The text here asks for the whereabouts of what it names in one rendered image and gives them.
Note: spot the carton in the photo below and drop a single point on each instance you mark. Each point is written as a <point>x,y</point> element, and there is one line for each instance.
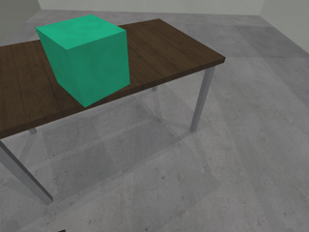
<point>88,56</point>

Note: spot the table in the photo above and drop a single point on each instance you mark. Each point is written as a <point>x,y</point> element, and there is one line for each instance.
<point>30,95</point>

